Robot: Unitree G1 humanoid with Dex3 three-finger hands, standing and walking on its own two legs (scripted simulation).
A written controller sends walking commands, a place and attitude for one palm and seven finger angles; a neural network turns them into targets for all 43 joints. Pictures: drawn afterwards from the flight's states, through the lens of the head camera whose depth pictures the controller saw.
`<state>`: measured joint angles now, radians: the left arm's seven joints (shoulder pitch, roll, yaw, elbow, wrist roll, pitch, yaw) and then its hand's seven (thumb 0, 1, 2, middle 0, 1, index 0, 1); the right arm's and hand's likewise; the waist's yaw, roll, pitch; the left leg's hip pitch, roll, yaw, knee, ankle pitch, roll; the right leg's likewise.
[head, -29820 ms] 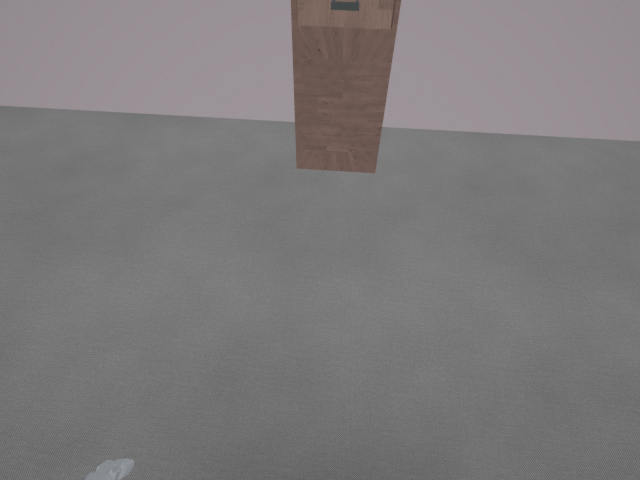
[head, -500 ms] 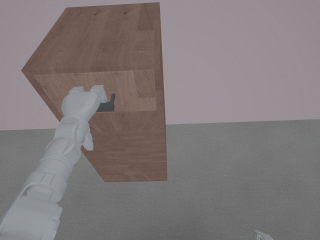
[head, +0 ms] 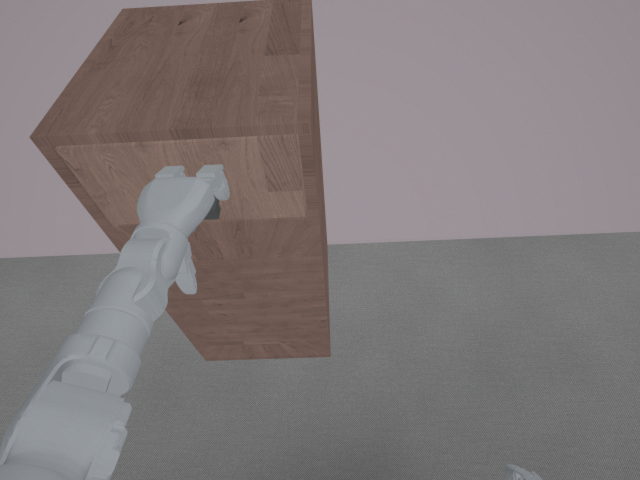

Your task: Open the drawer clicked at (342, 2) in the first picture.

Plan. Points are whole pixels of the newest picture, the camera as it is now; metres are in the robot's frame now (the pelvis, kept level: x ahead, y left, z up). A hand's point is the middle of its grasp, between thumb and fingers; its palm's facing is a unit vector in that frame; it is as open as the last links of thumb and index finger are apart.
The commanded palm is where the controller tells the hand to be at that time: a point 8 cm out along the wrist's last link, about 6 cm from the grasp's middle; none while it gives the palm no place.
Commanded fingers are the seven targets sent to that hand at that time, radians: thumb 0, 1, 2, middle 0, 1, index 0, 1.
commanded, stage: lower the fingers behind the handle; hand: left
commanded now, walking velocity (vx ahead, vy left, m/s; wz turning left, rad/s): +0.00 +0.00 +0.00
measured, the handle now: (188, 200) +0.52 +0.24 +0.02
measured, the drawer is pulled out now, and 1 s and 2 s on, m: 0.00 0.00 0.00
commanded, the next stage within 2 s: lift the fingers back up to retry in 1.64 s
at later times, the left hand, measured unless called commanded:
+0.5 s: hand (174, 235) +0.43 +0.23 +0.05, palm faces -0.01 -0.03 -1.00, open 13.9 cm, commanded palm +0.41 +0.23 +0.10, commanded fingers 0.00 -0.50 0.30 -0.30 -1.20 -0.30 -1.20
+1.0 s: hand (177, 237) +0.43 +0.23 +0.04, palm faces +0.00 +0.01 -1.00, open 14.0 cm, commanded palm +0.40 +0.23 +0.07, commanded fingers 0.00 -0.50 0.30 -0.30 -1.20 -0.30 -1.20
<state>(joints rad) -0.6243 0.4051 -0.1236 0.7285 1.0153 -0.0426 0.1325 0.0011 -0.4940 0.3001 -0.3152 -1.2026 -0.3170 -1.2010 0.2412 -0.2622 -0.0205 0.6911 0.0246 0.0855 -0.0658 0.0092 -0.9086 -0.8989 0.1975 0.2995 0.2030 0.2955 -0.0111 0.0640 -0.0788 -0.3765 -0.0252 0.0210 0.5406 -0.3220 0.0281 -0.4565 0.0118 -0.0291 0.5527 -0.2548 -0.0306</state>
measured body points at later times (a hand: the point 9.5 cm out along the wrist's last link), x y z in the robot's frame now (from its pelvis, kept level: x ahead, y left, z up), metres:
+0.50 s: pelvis +0.00 +0.00 -0.01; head +0.06 -0.01 +0.44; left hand +0.42 +0.23 +0.10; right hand +0.09 -0.27 -0.14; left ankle -0.04 +0.10 -0.73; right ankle +0.01 -0.10 -0.73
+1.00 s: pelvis -0.01 +0.01 -0.01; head +0.05 -0.01 +0.44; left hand +0.43 +0.23 +0.09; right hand +0.06 -0.26 -0.14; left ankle -0.04 +0.10 -0.73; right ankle +0.01 -0.10 -0.73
